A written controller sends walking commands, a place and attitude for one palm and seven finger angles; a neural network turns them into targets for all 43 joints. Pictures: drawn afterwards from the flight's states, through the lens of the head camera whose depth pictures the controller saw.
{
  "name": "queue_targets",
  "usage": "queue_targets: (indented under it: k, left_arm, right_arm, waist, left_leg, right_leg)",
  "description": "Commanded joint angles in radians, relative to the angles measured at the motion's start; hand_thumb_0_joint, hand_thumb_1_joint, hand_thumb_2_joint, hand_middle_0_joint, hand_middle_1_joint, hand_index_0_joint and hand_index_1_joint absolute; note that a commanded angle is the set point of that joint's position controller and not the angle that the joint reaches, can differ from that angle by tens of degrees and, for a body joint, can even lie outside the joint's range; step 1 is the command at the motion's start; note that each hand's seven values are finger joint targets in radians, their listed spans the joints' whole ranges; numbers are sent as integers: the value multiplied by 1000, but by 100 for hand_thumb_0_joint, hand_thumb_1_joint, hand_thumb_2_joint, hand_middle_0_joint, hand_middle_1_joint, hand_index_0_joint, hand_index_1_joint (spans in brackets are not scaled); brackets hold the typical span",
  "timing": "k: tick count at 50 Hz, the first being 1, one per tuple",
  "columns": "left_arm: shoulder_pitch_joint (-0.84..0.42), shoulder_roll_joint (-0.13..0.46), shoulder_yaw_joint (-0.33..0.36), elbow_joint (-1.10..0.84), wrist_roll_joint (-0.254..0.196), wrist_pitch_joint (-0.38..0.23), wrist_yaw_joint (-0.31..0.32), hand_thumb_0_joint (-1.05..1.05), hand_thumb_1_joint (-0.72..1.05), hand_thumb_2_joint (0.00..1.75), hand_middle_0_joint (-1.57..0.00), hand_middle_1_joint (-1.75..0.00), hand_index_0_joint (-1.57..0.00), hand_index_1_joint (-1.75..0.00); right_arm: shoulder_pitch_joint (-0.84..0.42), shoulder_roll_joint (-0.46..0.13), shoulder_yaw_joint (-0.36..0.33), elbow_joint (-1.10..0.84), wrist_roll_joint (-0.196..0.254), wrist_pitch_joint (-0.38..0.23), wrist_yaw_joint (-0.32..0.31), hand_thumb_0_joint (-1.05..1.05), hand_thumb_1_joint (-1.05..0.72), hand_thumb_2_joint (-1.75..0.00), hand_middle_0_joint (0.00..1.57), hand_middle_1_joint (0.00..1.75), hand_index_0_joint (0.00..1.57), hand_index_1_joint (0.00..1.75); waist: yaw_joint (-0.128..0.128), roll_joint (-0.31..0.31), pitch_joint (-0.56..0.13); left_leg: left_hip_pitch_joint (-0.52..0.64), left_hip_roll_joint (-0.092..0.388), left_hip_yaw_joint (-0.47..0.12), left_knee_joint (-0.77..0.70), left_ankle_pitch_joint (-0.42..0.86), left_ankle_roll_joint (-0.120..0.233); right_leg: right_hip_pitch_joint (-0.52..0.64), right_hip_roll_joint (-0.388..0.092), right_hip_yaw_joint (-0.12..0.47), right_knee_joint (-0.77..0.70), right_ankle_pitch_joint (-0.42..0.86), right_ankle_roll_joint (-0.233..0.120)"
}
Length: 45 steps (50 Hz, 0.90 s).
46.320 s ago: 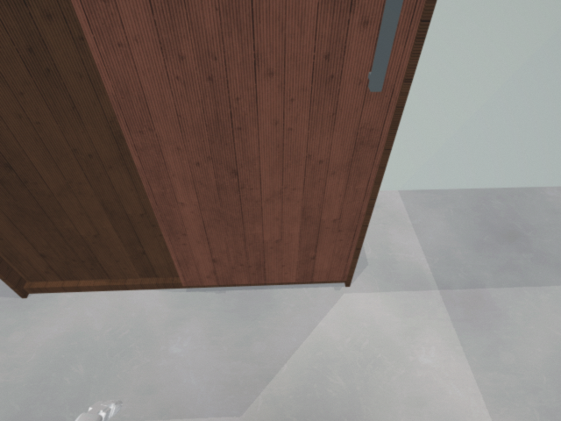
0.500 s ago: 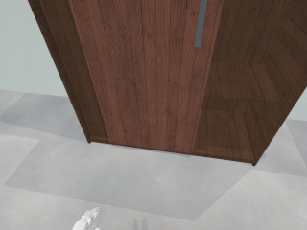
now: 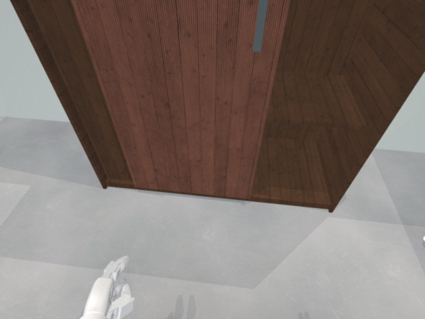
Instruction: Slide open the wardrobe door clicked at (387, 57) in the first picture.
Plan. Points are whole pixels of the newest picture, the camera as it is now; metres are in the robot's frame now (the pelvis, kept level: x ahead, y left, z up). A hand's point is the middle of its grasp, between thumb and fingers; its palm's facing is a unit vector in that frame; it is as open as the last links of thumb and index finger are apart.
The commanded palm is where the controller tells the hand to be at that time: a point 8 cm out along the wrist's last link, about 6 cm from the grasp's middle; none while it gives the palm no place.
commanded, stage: stop stepping back and stand still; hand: right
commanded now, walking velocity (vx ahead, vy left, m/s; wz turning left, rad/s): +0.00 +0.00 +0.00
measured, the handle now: out of the picture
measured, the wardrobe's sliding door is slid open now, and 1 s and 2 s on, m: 0.44 0.44 0.44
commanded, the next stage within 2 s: let the arm hang, fingers relaxed in 1.08 s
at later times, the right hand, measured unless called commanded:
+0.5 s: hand out of the picture +0.24 -0.27 +0.17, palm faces +0.33 +0.83 -0.45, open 7.4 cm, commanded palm +0.17 -0.32 +0.19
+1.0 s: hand out of the picture +0.19 -0.30 +0.17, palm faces +0.42 +0.80 -0.42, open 7.4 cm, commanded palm +0.13 -0.34 +0.19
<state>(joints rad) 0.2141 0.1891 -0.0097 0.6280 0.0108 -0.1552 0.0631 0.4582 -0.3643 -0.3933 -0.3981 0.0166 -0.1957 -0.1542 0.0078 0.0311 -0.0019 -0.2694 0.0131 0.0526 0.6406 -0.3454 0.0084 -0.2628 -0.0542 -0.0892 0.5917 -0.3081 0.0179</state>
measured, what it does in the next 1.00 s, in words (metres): stands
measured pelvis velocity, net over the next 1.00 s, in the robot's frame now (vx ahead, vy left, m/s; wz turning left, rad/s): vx -0.02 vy -0.04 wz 0.02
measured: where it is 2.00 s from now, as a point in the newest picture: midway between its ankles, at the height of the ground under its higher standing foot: outside the picture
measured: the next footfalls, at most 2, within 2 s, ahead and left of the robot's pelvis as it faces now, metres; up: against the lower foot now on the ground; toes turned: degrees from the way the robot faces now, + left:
none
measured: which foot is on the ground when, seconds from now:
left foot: down 0.00-1.00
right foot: down 0.00-1.00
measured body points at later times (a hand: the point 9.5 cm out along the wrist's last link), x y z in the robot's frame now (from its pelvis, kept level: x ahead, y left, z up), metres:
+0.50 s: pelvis +0.02 -0.03 +0.01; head +0.05 -0.05 +0.46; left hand +0.20 +0.21 -0.06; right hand +0.22 -0.31 +0.19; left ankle -0.01 +0.09 -0.73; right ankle +0.02 -0.13 -0.73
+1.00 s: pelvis -0.02 -0.04 +0.01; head -0.02 -0.05 +0.46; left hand +0.13 +0.19 -0.07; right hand +0.16 -0.34 +0.20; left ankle -0.01 +0.09 -0.73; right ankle +0.02 -0.13 -0.73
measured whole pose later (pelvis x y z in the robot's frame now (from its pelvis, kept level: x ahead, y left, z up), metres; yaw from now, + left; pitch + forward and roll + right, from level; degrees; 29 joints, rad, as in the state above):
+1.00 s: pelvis -0.02 -0.04 +0.01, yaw +1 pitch -1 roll +2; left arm 0.24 0.19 -0.03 0.63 0.01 -0.13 0.07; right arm 0.50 -0.38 -0.39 -0.45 0.02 -0.22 -0.15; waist -0.01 0.00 0.01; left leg -0.20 0.01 0.04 0.42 -0.20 -0.02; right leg -0.27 -0.02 -0.06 0.49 -0.21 -0.04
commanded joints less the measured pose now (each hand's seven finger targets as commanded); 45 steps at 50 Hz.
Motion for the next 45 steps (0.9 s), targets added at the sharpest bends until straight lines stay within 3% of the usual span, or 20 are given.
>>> queue_targets:
  k: [1, 2, 3, 4, 5, 6, 7, 8, 9, 10, 11, 14, 16, 24, 28, 32, 36, 39, 44, 45]
  left_arm:
    - [-85, 127, 50, -146, -10, -56, -10, 0, 90, 90, -20, -30, -20, -30]
    - [-70, 123, 65, -149, -14, -50, -16, 0, 90, 90, -20, -30, -20, -30]
    - [-67, 114, 64, -144, -17, -40, -19, 0, 90, 90, -20, -30, -20, -30]
    - [-68, 113, 60, -141, -20, -32, -21, 0, 90, 90, -20, -30, -20, -30]
    - [-63, 104, 48, -140, -19, -23, -20, 0, 90, 90, -20, -30, -20, -30]
    - [-60, 103, 44, -133, -18, -16, -16, 0, 90, 90, -20, -30, -20, -30]
    - [-57, 106, 43, -125, -17, -11, -11, 0, 90, 90, -20, -30, -20, -30]
    - [-61, 118, 47, -122, -17, -8, -6, 0, 90, 90, -20, -30, -20, -30]
    - [-78, 134, 54, -127, -21, -11, 1, 0, 90, 90, -20, -30, -20, -30]
    - [-73, 144, 58, -125, -25, -6, 2, 0, 90, 90, -20, -30, -20, -30]
    - [-73, 150, 60, -129, -27, 0, 3, 0, 90, 90, -20, -30, -20, -30]
    - [-89, 144, 51, -137, -26, 0, 7, 0, 90, 90, -20, -30, -20, -30]
    - [-81, 146, 53, -146, -24, -5, 5, 0, 90, 90, -20, -30, -20, -30]
    - [-86, 135, 53, -179, -17, -3, 5, 0, 90, 90, -20, -30, -20, -30]
    - [-75, 134, 50, -173, -21, 6, 7, 0, 90, 90, -20, -30, -20, -30]
    - [-78, 146, 48, -166, -24, 3, 13, 0, 90, 90, -20, -30, -20, -30]
    - [-94, 149, 44, -161, -20, -6, 20, 0, 90, 90, -20, -30, -20, -30]
    - [-108, 153, 43, -163, -15, -15, 24, 0, 90, 90, -20, -30, -20, -30]
    - [-103, 144, 41, -158, -7, -27, 23, 0, 90, 90, -20, -30, -20, -30]
    - [-100, 135, 38, -157, -7, -29, 21, 0, 90, 90, -20, -30, -20, -30]
  right_arm:
    - [4, -277, -193, -380, 5, -107, -27, 0, -90, -90, 20, 30, 20, 30]
    - [53, -274, -201, -367, 14, -106, -28, 0, -90, -90, 20, 30, 20, 30]
    - [71, -274, -209, -353, 22, -108, -33, 0, -90, -90, 20, 30, 20, 30]
    - [116, -261, -218, -295, 26, -103, -35, 0, -90, -90, 20, 30, 20, 30]
    - [114, -252, -214, -278, 26, -107, -34, 0, -90, -90, 20, 30, 20, 30]
    - [122, -248, -218, -241, 28, -106, -34, 0, -90, -90, 20, 30, 20, 30]
    - [114, -231, -204, -215, 30, -102, -32, 0, -90, -90, 20, 30, 20, 30]
    - [107, -227, -198, -198, 31, -101, -31, 0, -90, -90, 20, 30, 20, 30]
    - [101, -210, -180, -179, 34, -97, -26, 0, -90, -90, 20, 30, 20, 30]
    - [103, -212, -173, -166, 33, -94, -21, 0, -90, -90, 20, 30, 20, 30]
    - [98, -208, -163, -157, 29, -88, -15, 0, -90, -90, 20, 30, 20, 30]
    - [14, -204, -124, -218, 18, -88, -8, 0, -90, -90, 20, 30, 20, 30]
    - [24, -214, -122, -263, 15, -89, -10, 0, -90, -90, 20, 30, 20, 30]
    - [140, -278, -217, -381, 31, -102, -26, 0, -90, -90, 20, 30, 20, 30]
    - [146, -227, -195, -272, 42, -91, -20, 0, -90, -90, 20, 30, 20, 30]
    - [83, -172, -122, -196, 41, -71, -8, 0, -90, -90, 20, 30, 20, 30]
    - [-2, -163, -78, -189, 26, -59, -6, 0, -90, -90, 20, 30, 20, 30]
    - [-100, -196, -82, -264, 10, -68, -12, 0, -90, -90, 20, 30, 20, 30]
    - [-77, -235, -130, -305, -2, -85, -25, 0, -90, -90, 20, 30, 20, 30]
    - [-54, -217, -122, -293, -1, -88, -24, 0, -90, -90, 20, 30, 20, 30]
  waist:
    - [-16, -97, -63]
    - [-12, 50, -109]
    - [-5, 97, -125]
    - [-6, 90, -138]
    - [-5, 68, -146]
    - [-3, 59, -143]
    - [5, 67, -140]
    - [4, 49, -150]
    - [-1, -7, -151]
    - [-11, -24, -165]
    - [-10, -54, -137]
    - [-4, -69, -111]
    - [-6, -75, -156]
    - [-15, -184, -177]
    - [-7, -142, -135]
    - [-6, -88, -79]
    - [-10, -56, -39]
    - [-13, -86, -24]
    - [-21, -163, -42]
    - [-20, -154, -38]
  left_leg:
    - [174, 81, -157, -196, 255, 19]
    - [168, 169, -325, -246, 343, 64]
    - [221, 243, -400, -266, 496, 111]
    - [281, 265, -405, -248, 659, 132]
    - [324, 258, -348, -206, 769, 125]
    - [314, 233, -284, -174, 795, 95]
    - [282, 189, -213, -143, 760, 61]
    - [233, 128, -144, -117, 696, 19]
    - [164, 79, -97, -99, 622, -13]
    - [123, 48, -83, -109, 502, -31]
    - [106, 32, -77, -125, 465, -35]
    - [146, 36, -66, -132, 548, -26]
    - [178, 43, -69, -121, 588, -19]
    - [201, 32, -67, -137, 493, -9]
    - [186, 24, -77, -172, 446, -18]
    - [143, 20, -85, -214, 344, -27]
    - [110, 25, -99, -262, 224, -28]
    - [99, 23, -104, -289, 122, -24]
    - [151, 12, -79, -262, 111, -20]
    - [161, 10, -74, -258, 116, -21]
  right_leg:
    - [-144, -29, 30, -45, 27, -70]
    - [-119, 18, 10, 79, 54, -41]
    - [-157, 36, 21, 139, 28, -26]
    - [-196, 33, 44, 156, -47, -23]
    - [-202, 18, 57, 100, -75, -28]
    - [-164, 13, 59, 18, -43, -35]
    - [-87, 13, 53, -75, 91, -40]
    - [12, -5, 57, -127, 311, -49]
    - [98, -56, 92, -123, 515, -60]
    - [135, -100, 137, -120, 580, -76]
    - [130, -115, 141, -117, 605, -84]
    - [83, -92, 114, -100, 619, -71]
    - [90, -80, 99, -92, 627, -63]
    - [39, -64, 100, -131, 502, -49]
    - [3, -68, 92, -159, 373, -48]
    - [-21, -69, 101, -198, 221, -52]
    - [-47, -57, 109, -237, 26, -60]
    - [-68, -44, 125, -269, -91, -64]
    - [-106, -49, 149, -311, -155, -70]
    - [-116, -49, 151, -312, -154, -70]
